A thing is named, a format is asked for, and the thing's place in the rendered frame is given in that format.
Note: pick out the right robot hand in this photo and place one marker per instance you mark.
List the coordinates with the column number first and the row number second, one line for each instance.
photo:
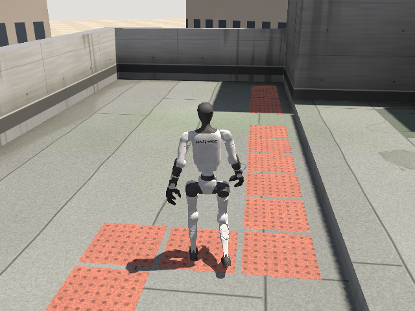
column 241, row 180

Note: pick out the humanoid robot torso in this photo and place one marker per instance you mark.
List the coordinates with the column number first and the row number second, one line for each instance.
column 207, row 156

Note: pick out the right robot upper arm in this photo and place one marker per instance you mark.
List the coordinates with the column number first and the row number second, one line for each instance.
column 230, row 146

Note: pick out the robot right thigh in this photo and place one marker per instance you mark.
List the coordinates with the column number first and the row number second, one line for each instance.
column 223, row 190

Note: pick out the robot right forearm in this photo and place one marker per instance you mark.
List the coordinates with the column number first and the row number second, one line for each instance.
column 237, row 168

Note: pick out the left robot hand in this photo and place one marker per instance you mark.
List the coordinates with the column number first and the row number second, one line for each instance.
column 170, row 196

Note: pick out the left robot upper arm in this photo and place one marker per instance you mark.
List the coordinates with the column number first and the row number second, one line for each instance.
column 182, row 149

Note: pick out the robot left forearm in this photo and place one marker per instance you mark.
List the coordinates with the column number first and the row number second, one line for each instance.
column 174, row 176

